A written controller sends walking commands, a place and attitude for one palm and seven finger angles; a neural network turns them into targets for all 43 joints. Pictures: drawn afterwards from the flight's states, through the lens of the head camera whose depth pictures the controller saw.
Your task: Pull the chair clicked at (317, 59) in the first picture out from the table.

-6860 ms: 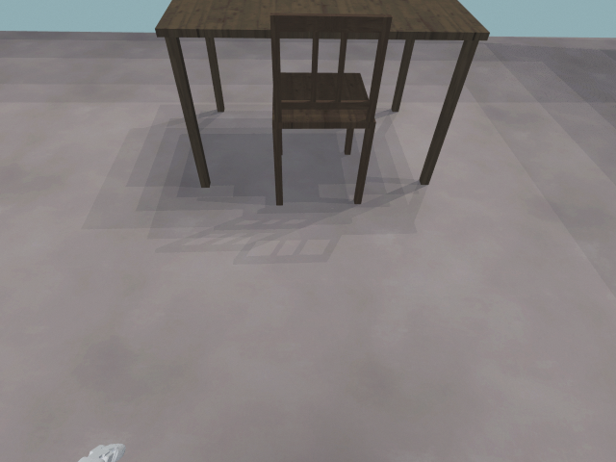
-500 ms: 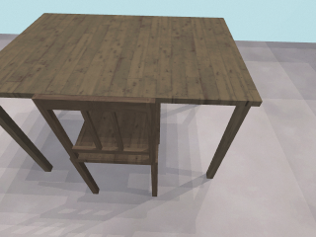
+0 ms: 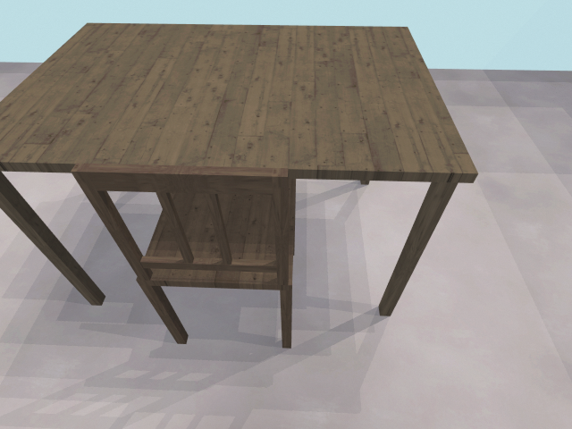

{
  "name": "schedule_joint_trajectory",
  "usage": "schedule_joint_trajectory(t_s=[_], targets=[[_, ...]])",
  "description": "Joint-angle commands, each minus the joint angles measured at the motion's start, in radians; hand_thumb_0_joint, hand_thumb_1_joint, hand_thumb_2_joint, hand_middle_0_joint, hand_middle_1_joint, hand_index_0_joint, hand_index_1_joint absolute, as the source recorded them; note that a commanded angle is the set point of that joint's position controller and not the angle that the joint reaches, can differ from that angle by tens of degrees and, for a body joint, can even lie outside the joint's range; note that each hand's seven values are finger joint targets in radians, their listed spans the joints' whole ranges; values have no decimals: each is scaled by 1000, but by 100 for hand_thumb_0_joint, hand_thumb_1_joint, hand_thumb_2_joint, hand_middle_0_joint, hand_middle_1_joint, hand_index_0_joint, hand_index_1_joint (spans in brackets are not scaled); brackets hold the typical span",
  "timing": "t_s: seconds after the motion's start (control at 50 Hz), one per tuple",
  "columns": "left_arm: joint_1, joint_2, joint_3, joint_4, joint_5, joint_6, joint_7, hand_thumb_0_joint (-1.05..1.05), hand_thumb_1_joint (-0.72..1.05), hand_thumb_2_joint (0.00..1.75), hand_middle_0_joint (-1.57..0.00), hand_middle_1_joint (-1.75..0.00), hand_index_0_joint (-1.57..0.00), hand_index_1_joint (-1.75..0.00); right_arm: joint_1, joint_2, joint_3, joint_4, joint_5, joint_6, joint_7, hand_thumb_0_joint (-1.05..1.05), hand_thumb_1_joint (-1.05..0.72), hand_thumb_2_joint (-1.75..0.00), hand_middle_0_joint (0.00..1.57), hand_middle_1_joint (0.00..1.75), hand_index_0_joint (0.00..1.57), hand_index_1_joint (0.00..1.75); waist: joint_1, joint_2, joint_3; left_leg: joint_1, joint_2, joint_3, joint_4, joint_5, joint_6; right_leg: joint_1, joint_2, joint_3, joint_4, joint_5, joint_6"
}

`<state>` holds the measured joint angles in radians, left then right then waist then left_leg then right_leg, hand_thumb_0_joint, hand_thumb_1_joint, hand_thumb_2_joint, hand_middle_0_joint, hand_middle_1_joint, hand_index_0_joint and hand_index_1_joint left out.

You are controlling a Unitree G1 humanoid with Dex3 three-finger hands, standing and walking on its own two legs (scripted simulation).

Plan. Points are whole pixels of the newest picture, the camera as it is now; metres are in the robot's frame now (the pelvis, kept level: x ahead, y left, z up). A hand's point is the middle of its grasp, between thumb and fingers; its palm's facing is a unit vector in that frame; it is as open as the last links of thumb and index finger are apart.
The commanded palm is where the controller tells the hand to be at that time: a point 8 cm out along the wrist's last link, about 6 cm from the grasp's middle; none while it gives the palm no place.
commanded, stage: look again from close up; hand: left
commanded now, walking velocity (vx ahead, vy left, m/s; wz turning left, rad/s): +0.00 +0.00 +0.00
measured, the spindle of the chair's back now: (177, 228) +0.52 +0.27 -0.11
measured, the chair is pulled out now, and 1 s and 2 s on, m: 0.00 0.00 0.00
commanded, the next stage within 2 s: shuffle to correct the standing spot in 0.96 s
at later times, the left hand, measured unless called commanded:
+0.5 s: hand out of the picture +0.01 +0.21 -0.17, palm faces +0.03 -0.98 -0.18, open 7.4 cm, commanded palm none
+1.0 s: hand out of the picture +0.01 +0.20 -0.18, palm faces +0.03 -0.99 -0.16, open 7.4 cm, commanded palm none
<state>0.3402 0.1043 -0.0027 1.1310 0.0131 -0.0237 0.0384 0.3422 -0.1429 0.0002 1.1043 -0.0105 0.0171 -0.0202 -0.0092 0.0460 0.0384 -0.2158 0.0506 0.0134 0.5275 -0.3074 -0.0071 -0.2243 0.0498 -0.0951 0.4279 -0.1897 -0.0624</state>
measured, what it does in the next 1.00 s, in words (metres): stands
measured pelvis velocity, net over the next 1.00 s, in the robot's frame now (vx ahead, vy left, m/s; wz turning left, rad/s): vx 0.02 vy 0.04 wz -0.01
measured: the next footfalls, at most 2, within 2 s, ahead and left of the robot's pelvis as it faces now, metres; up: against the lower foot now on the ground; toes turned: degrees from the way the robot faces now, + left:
right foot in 1.80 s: +0.15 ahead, -0.05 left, +0.00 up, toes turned +0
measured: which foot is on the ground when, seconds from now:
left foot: down 0.00-1.00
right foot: down 0.00-1.00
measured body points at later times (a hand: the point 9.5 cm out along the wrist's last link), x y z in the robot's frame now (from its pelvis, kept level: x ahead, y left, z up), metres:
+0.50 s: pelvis +0.01 +0.04 +0.00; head +0.02 +0.04 +0.45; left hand +0.01 +0.26 -0.16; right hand +0.00 -0.16 -0.16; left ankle -0.01 +0.13 -0.74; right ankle +0.03 -0.08 -0.74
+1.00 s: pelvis +0.02 +0.04 +0.00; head +0.04 +0.04 +0.45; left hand +0.01 +0.25 -0.16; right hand +0.01 -0.17 -0.16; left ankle -0.01 +0.13 -0.74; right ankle +0.03 -0.08 -0.74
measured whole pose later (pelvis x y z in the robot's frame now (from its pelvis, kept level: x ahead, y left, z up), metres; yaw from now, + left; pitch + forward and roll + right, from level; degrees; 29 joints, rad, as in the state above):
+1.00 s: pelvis +0.02 +0.04 +0.00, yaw -1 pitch -1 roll +0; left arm 0.31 0.12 -0.01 1.12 0.01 -0.01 0.04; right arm 0.28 -0.13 0.03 1.15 -0.01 -0.03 -0.03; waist 0.01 -0.01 0.04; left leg -0.12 -0.04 0.06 0.42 -0.28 0.05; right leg -0.20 -0.04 -0.04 0.46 -0.24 0.01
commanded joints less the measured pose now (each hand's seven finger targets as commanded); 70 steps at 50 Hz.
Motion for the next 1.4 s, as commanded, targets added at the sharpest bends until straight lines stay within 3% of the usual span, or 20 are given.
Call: schedule_joint_trajectory(t_s=[0.0,0.06,0.12,0.24,0.42,0.48,0.62,0.96,1.02,1.04,1.12,1.16,1.22,1.28,1.32,1.34,1.36,1.38], targets=[[-9,133,26,-61,-1,-26,6,0,90,90,-20,-30,-20,-30,115,-33,-4,-45,-8,-35,0,0,-90,-90,20,30,20,30,-37,-60,15,19,10,-25,-43,59,27,-118,-194,188,-121,-208,-28],[6,115,21,-62,-3,-12,-1,0,90,90,-20,-30,-20,-30,89,-47,2,-52,-10,-47,-3,0,-90,-90,20,30,20,30,-4,17,78,-104,37,-80,-148,35,40,-56,-148,148,-59,-165,-1],[27,108,16,-57,-3,-7,-5,0,90,90,-20,-30,-20,-30,74,-60,4,-59,-9,-55,-7,0,-90,-90,20,30,20,30,14,-7,105,-160,47,-106,-211,-14,49,-3,-134,127,-26,-99,9],[33,101,12,-64,-3,-1,-5,0,90,90,-20,-30,-20,-30,62,-84,5,-50,-8,-63,-10,0,-90,-90,20,30,20,30,25,-25,81,-158,54,-122,-253,-13,54,47,-136,109,8,-7,24],[27,107,13,-58,-3,-4,-2,0,90,90,-20,-30,-20,-30,52,-76,6,-22,-3,-67,-14,0,-90,-90,20,30,20,30,17,-51,20,-40,49,-86,-216,171,55,52,-152,114,7,72,32],[28,106,13,-50,-5,-3,0,0,90,90,-20,-30,-20,-30,45,-83,8,-11,-3,-68,-16,0,-90,-90,20,30,20,30,14,-28,11,-20,45,-79,-208,208,51,55,-155,118,9,86,34],[42,104,10,-35,-2,-2,1,0,90,90,-20,-30,-20,-30,23,-74,8,4,1,-63,-17,0,-90,-90,20,30,20,30,14,-40,43,-8,42,-68,-206,183,51,41,-159,121,-15,86,36],[48,103,9,-30,-3,-5,4,0,90,90,-20,-30,-20,-30,13,-72,7,28,1,-64,-20,0,-90,-90,20,30,20,30,16,-48,22,24,41,-63,-195,250,48,69,-167,127,-21,147,34],[45,101,9,-31,-3,-4,4,0,90,90,-20,-30,-20,-30,17,-68,8,33,1,-63,-20,0,-90,-90,20,30,20,30,16,-65,34,18,44,-66,-204,236,48,67,-163,125,-24,134,33],[49,98,9,-31,-3,-4,4,0,90,90,-20,-30,-20,-30,15,-71,6,34,0,-64,-20,0,-90,-90,20,30,20,30,18,-44,32,22,41,-64,-201,245,48,66,-166,126,-24,141,34],[53,116,20,-40,6,1,0,0,90,90,-20,-30,-20,-30,31,-73,3,35,-4,-49,-13,0,-90,-90,20,30,20,30,24,-58,60,-23,21,-51,-187,19,56,46,-169,134,-27,-77,13],[62,128,28,-44,9,3,-3,0,90,90,-20,-30,-20,-30,29,-70,2,24,-8,-41,-7,0,-90,-90,20,30,20,30,29,-75,100,-73,-3,-37,-156,-78,53,14,-190,178,-59,-213,-4],[79,159,46,-55,8,5,-3,0,90,90,-20,-30,-20,-30,36,-54,1,5,-12,-33,-3,0,-90,-90,20,30,20,30,35,-149,122,-137,-44,7,-69,-95,44,25,-244,259,-113,-316,-46],[92,178,63,-67,7,5,1,0,90,90,-20,-30,-20,-30,43,-43,0,-11,-14,-37,-2,0,-90,-90,20,30,20,30,35,-188,104,-133,-50,32,6,-67,39,14,-311,318,-139,-309,-86],[76,173,69,-83,9,4,1,0,90,90,-20,-30,-20,-30,68,-36,-2,-9,-12,-42,-1,0,-90,-90,20,30,20,30,22,-168,104,-88,-48,30,-31,-51,42,-18,-292,270,-98,-253,-82],[55,163,69,-89,10,5,0,0,90,90,-20,-30,-20,-30,92,-40,0,-5,-12,-47,-1,0,-90,-90,20,30,20,30,8,-121,103,-53,-43,16,-81,-22,45,-41,-267,229,-42,-202,-71],[37,140,65,-95,10,7,-2,0,90,90,-20,-30,-20,-30,130,-53,1,8,-12,-54,-2,0,-90,-90,20,30,20,30,-6,-30,96,8,-13,-32,-141,68,58,-71,-207,153,58,-149,-49],[17,104,53,-106,11,11,-5,0,90,90,-20,-30,-20,-30,177,-92,-5,23,-15,-61,-6,0,-90,-90,20,30,20,30,-22,119,70,91,88,-161,-183,268,93,-139,-114,34,219,-142,-3]])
